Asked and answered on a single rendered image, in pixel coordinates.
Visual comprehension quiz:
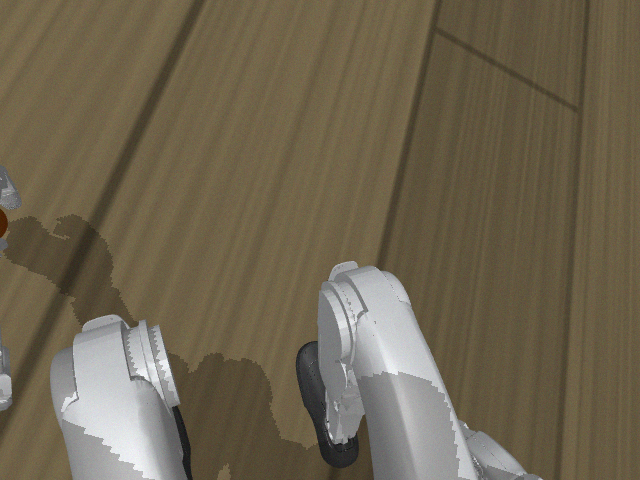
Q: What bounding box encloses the right robot hand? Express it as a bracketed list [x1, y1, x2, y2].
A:
[458, 420, 528, 480]

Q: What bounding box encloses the left robot foot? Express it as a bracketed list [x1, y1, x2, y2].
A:
[172, 406, 193, 480]

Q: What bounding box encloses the right robot foot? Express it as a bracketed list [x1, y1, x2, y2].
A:
[296, 341, 359, 468]

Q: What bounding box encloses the tin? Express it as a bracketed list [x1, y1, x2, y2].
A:
[0, 209, 8, 238]

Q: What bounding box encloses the left robot hand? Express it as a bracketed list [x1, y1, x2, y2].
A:
[0, 165, 22, 257]

